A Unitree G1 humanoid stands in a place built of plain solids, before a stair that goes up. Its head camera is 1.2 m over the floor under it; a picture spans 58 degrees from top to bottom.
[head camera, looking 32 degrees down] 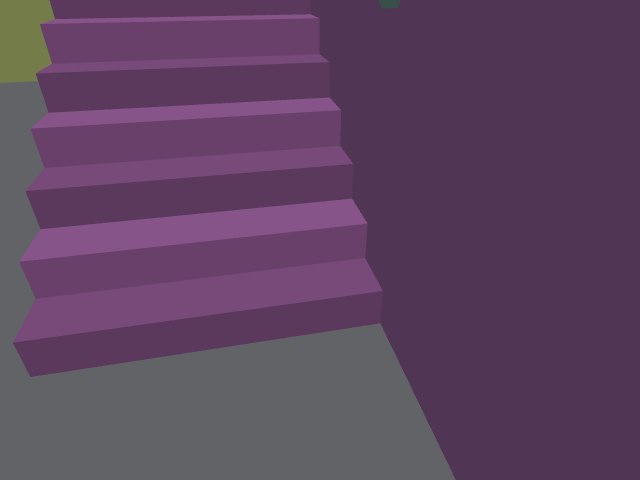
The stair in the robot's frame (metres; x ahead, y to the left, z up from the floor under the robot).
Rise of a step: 0.17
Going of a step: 0.23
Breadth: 1.27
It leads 12 degrees to the left of straight ahead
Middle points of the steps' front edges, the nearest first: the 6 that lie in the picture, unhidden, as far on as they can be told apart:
1.16 0.38 0.17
1.38 0.43 0.33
1.60 0.48 0.50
1.83 0.53 0.66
2.05 0.58 0.83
2.27 0.62 1.00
